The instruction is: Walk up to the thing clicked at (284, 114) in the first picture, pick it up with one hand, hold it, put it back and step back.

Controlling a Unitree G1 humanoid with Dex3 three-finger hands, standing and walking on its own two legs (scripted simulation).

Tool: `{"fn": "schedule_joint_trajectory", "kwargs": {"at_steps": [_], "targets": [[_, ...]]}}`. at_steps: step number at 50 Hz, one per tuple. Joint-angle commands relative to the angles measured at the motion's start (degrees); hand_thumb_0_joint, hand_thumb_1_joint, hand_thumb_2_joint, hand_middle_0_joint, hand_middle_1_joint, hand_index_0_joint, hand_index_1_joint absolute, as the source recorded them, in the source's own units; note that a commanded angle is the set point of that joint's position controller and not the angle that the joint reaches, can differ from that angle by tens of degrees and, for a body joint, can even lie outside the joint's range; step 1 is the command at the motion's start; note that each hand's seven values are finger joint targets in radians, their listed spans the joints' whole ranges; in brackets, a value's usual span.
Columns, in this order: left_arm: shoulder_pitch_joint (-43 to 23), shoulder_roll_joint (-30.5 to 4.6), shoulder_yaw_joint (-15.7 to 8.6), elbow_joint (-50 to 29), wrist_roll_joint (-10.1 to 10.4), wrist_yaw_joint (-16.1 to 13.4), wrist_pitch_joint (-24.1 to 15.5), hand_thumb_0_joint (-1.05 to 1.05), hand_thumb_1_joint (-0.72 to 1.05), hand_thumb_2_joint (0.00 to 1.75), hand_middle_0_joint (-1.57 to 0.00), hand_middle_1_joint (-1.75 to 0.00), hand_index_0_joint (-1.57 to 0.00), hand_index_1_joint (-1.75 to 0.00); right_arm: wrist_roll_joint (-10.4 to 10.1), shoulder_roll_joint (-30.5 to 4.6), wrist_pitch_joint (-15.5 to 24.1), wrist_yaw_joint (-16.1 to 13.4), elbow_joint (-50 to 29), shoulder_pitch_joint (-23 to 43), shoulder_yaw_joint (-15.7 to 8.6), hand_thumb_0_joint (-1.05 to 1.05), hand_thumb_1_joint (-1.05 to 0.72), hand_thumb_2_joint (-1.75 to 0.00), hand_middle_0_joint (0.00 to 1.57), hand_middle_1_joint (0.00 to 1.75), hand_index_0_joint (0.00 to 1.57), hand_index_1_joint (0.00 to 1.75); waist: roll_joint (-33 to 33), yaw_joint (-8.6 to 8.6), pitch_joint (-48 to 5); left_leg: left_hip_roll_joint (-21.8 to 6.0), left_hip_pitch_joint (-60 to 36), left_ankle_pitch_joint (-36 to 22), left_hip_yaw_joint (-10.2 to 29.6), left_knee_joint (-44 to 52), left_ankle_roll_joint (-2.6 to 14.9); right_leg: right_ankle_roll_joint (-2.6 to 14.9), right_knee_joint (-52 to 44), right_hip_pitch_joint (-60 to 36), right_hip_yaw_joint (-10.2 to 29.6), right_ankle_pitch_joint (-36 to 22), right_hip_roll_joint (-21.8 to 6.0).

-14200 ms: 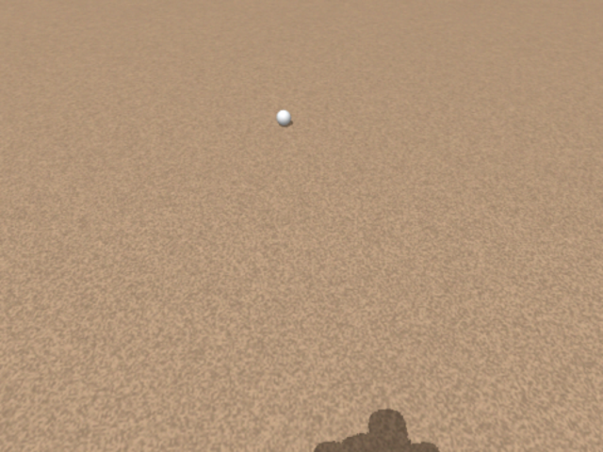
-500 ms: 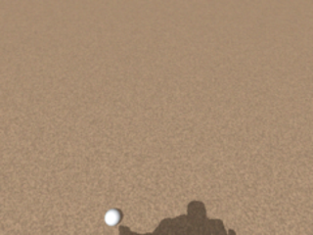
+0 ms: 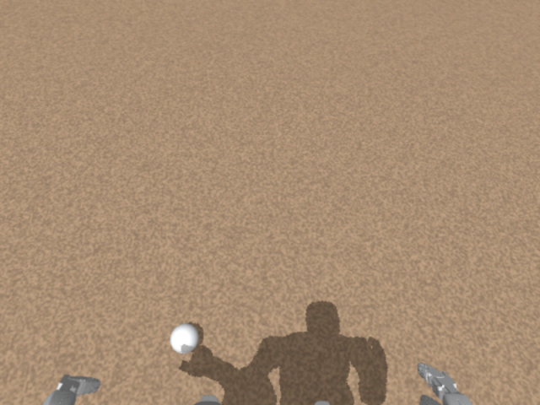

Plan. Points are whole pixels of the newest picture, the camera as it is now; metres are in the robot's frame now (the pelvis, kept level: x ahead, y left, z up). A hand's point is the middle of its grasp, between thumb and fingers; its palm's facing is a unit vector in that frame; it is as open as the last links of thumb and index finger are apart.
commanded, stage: rise first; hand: left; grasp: from above
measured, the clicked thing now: (184, 338) +0.39 +0.24 -0.67
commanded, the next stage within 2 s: none
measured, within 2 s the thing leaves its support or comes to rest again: neither
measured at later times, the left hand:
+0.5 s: hand out of the picture +0.18 +0.28 -0.30, palm faces -0.39 -0.61 -0.68, open 14.0 cm
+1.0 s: hand (141, 366) +0.27 +0.29 -0.45, palm faces -0.47 -0.22 -0.85, open 14.0 cm
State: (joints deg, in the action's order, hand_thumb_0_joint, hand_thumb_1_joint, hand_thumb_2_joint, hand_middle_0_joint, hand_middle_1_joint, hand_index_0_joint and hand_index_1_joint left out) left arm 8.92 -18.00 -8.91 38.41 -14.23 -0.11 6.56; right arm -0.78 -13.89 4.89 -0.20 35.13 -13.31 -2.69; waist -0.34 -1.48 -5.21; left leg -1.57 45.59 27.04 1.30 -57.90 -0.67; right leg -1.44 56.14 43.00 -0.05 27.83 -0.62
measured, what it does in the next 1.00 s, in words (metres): lowers itself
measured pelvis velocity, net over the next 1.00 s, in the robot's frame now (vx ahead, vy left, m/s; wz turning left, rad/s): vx -0.09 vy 0.00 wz -0.08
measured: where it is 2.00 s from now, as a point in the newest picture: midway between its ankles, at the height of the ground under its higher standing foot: outside the picture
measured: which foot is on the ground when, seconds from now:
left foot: down 0.00-1.00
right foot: down 0.00-1.00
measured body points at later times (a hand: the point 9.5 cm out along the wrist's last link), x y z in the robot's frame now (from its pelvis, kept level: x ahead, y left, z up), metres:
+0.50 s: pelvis -0.04 +0.00 -0.15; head +0.12 +0.02 +0.27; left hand +0.20 +0.31 -0.25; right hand +0.16 -0.26 -0.24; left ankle +0.01 +0.12 -0.68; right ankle -0.01 -0.14 -0.68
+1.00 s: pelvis -0.09 +0.00 -0.30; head +0.11 +0.02 +0.10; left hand +0.30 +0.30 -0.40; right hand -0.01 -0.28 -0.43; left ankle +0.01 +0.12 -0.68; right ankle -0.01 -0.14 -0.68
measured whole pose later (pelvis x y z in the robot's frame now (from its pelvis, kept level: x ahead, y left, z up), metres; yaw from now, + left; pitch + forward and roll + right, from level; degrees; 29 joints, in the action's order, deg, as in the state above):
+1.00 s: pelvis -0.09 +0.00 -0.30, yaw -4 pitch +33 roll -5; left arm -28.9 -34.4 -8.2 57.3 -56.2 -12.4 -12.9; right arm 2.3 -14.9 3.9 4.2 43.0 -8.4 -2.9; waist 0.2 -3.7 -7.4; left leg -1.3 119.3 37.1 6.4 -122.7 -1.5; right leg -1.8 120.4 115.4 -1.9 38.7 1.4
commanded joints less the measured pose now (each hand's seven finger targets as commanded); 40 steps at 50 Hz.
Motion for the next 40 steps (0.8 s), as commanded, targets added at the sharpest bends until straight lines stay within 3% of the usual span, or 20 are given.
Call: {"fn": "schedule_joint_trajectory", "kwargs": {"at_steps": [1, 7, 9, 10, 11, 16, 18, 20, 22, 25, 27, 31, 32, 35, 36, 40], "targets": [[2.9, -10.2, -2.9, -12.4, -2.1, -1.2, 0.2, 0.00, -0.55, 0.99, -0.07, -1.07, -0.06, -1.08, 0.1, -8.6, 3.2, -0.5, -8.7, 0.6, -3.3, 0.00, -0.90, -0.90, 0.20, 0.30, 0.20, 0.30, 4.3, 0.11, -14.3, 0.3, -7.4, -18.9, -0.3, 2.9, 0.79, 2.34, -1.7, -0.3, -2.2, -15.2, 1.4], [7.4, -9.7, -2.3, -19.5, -4.0, -1.6, 1.9, 0.00, -0.56, 0.96, -0.08, -1.08, -0.08, -1.08, 0.2, -8.2, 4.4, -0.3, -10.8, 1.8, -3.0, 0.00, -0.93, -0.91, 0.20, 0.30, 0.20, 0.30, 4.8, -0.11, -17.0, 0.4, -2.3, -15.7, 0.2, -2.4, 1.00, 2.35, 3.3, 5.2, -2.3, -12.8, 1.4], [4.1, -11.0, -2.4, -20.5, -4.9, -1.8, 1.8, 0.00, -0.55, 0.95, -0.08, -1.10, -0.09, -1.08, 0.3, -8.4, 5.0, -0.2, -10.6, 2.2, -2.7, 0.00, -0.93, -0.91, 0.20, 0.30, 0.20, 0.30, 5.5, -0.93, -16.7, 0.3, 0.2, -15.4, 0.3, -4.9, 1.00, 2.37, 5.9, 8.6, -2.2, -12.2, 1.3], [2.0, -10.8, -2.0, -18.8, -5.9, -2.0, 1.5, 0.00, -0.56, 0.96, -0.07, -1.10, -0.08, -1.09, 0.3, -8.7, 5.2, -0.1, -10.7, 2.9, -2.7, 0.00, -0.93, -0.91, 0.20, 0.30, 0.20, 0.30, 4.8, -1.73, -15.5, 0.2, 2.4, -13.3, 0.8, -6.0, 1.00, 2.41, 7.5, 11.9, -2.4, -10.3, 1.4], [0.3, -11.8, -2.5, -17.9, -6.8, -1.9, 0.9, 0.00, -0.57, 0.95, -0.08, -1.10, -0.09, -1.09, 0.4, -8.8, 5.5, -0.2, -10.5, 3.4, -2.6, 0.00, -0.94, -0.91, 0.20, 0.30, 0.20, 0.30, 5.2, -1.45, -15.0, 0.1, 5.0, -11.5, 1.0, -7.7, 1.01, 2.47, 9.5, 14.6, -2.4, -8.7, 1.3], [-5.8, -12.5, -1.5, -13.5, -13.1, -3.1, -4.6, 0.00, -0.51, 0.95, -0.05, -1.10, -0.07, -1.09, 0.5, -9.6, 7.3, 0.8, -9.8, 4.3, -2.8, 0.00, -0.87, -0.89, 0.20, 0.30, 0.20, 0.30, 5.3, -1.40, -20.0, 0.9, 13.9, -5.4, 1.3, -16.0, 0.86, 2.55, 18.8, 24.3, -2.0, -4.4, 1.2], [-9.5, -14.0, -1.3, -12.6, -15.6, -3.7, -7.0, 0.00, -0.52, 0.96, -0.05, -1.10, -0.06, -1.09, 0.5, -10.2, 7.8, 1.2, -8.8, 4.7, -3.2, 0.00, -0.87, -0.89, 0.20, 0.30, 0.20, 0.30, 5.6, -1.22, -23.2, 1.0, 16.8, -5.4, 1.5, -19.4, 0.80, 2.61, 22.6, 28.1, -1.9, -4.3, 1.2], [-11.8, -17.6, -3.3, -10.1, -18.3, -5.0, -9.0, 0.00, -0.53, 0.98, -0.06, -1.10, -0.06, -1.09, 0.4, -10.9, 7.9, 1.5, -8.0, 5.0, -3.3, 0.00, -0.87, -0.89, 0.20, 0.30, 0.20, 0.30, 6.7, 0.11, -25.2, 0.9, 19.6, -4.6, 1.8, -22.2, 0.62, 2.82, 26.1, 31.9, -1.9, -3.4, 1.2], [-14.6, -18.0, -2.4, -9.3, -20.9, -6.0, -10.8, 0.00, -0.52, 0.99, -0.05, -1.10, -0.06, -1.09, 0.5, -11.2, 7.8, 1.7, -7.0, 5.3, -3.6, 0.00, -0.86, -0.89, 0.20, 0.30, 0.20, 0.30, 7.8, -0.08, -28.4, 1.0, 21.7, -4.8, 1.7, -25.5, 0.64, 2.95, 29.1, 35.2, -2.0, -3.5, 1.4], [-18.1, -21.2, -3.6, -6.8, -24.1, -7.6, -12.1, 0.00, -0.54, 0.99, -0.06, -1.10, -0.07, -1.09, 0.5, -11.8, 7.3, 2.0, -5.1, 4.9, -4.1, 0.00, -0.88, -0.90, 0.20, 0.30, 0.20, 0.30, 8.1, 1.12, -33.3, 1.1, 24.2, -8.2, 1.1, -30.9, 0.93, 3.01, 33.5, 38.7, -2.1, -5.7, 1.7], [-22.2, -21.8, -3.5, -3.8, -25.9, -8.2, -12.8, 0.00, -0.55, 1.01, -0.06, -1.09, -0.06, -1.09, 0.7, -11.9, 6.8, 2.4, -3.8, 4.5, -4.2, 0.00, -0.88, -0.90, 0.20, 0.30, 0.20, 0.30, 6.3, 0.31, -34.2, 1.3, 28.8, -7.3, 0.9, -34.2, 1.23, 2.95, 35.6, 40.2, -2.3, -5.3, 1.9], [-30.1, -26.8, -5.2, -1.1, -30.0, -9.6, -14.4, 0.00, -0.54, 1.02, -0.06, -1.08, -0.06, -1.08, 1.1, -12.2, 5.8, 2.7, -1.5, 3.0, -4.6, 0.00, -0.87, -0.90, 0.20, 0.30, 0.20, 0.30, 5.3, 1.37, -38.4, 1.5, 35.0, -5.1, -0.5, -40.3, 1.80, 2.73, 38.6, 41.0, -2.1, -4.4, 2.1], [-31.4, -26.5, -4.4, -0.3, -30.4, -9.6, -14.7, 0.00, -0.53, 1.00, -0.06, -1.08, -0.06, -1.07, 1.2, -12.1, 5.5, 2.8, -1.5, 2.9, -4.8, 0.00, -0.87, -0.90, 0.20, 0.30, 0.20, 0.30, 3.1, 1.14, -39.2, 1.6, 37.0, -3.7, -0.7, -41.6, 2.10, 2.59, 38.6, 40.9, -2.0, -3.5, 2.3], [-34.7, -26.2, -3.1, 3.7, -32.5, -9.8, -15.7, 0.00, -0.53, 1.02, -0.05, -1.07, -0.05, -1.07, 1.5, -11.9, 4.7, 3.1, 0.8, 1.1, -4.9, 0.00, -0.86, -0.89, 0.20, 0.30, 0.20, 0.30, 3.1, 0.56, -39.7, 1.5, 40.3, -1.1, -0.7, -44.0, 2.12, 2.62, 41.0, 43.2, -2.6, -1.3, 2.4], [-37.0, -28.5, -4.2, 3.5, -33.5, -10.0, -16.2, 0.00, -0.53, 1.02, -0.05, -1.07, -0.05, -1.07, 1.5, -12.3, 4.4, 3.2, 0.9, 1.1, -5.2, 0.00, -0.86, -0.89, 0.20, 0.30, 0.20, 0.30, 3.8, 1.18, -40.2, 1.4, 40.3, -0.7, -0.5, -44.3, 2.02, 2.86, 42.1, 44.6, -2.9, -0.7, 2.5], [-42.1, -30.7, -4.2, 6.3, -36.9, -11.3, -17.8, 0.00, -0.54, 1.03, -0.05, -1.07, -0.05, -1.07, 2.0, -12.4, 3.1, 3.3, 2.4, 0.1, -5.3, 0.00, -0.87, -0.90, 0.20, 0.30, 0.20, 0.30, 4.3, 0.72, -39.4, 1.3, 44.1, 4.5, -0.5, -46.8, 2.25, 3.01, 44.2, 48.6, -3.6, 4.5, 2.9]]}}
